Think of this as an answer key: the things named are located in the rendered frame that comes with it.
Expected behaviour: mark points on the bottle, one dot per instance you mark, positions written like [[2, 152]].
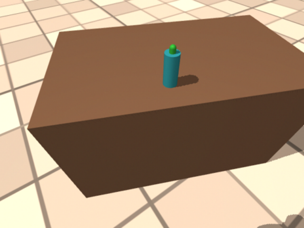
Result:
[[171, 66]]

